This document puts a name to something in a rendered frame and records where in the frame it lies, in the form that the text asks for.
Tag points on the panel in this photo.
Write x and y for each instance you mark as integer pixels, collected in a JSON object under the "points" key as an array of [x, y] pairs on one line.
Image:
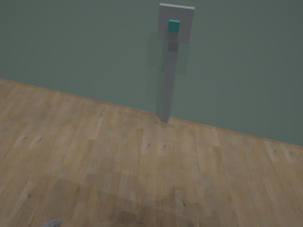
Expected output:
{"points": [[185, 15]]}

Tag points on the button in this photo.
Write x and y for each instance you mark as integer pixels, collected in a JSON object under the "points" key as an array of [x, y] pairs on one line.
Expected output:
{"points": [[174, 26]]}

